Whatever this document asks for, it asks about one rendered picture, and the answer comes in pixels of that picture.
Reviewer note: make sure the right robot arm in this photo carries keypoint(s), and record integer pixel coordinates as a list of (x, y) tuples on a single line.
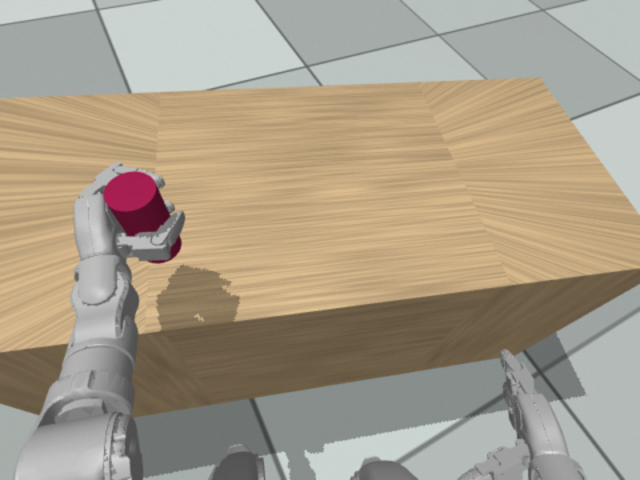
[(555, 467)]

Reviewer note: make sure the can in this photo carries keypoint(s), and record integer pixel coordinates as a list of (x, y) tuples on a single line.
[(137, 204)]

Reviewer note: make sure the left robot hand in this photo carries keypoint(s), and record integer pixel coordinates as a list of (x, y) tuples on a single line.
[(98, 232)]

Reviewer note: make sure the left robot arm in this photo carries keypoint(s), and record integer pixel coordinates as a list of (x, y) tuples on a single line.
[(85, 430)]

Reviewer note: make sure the right robot hand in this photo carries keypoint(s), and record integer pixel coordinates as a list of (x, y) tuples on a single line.
[(538, 430)]

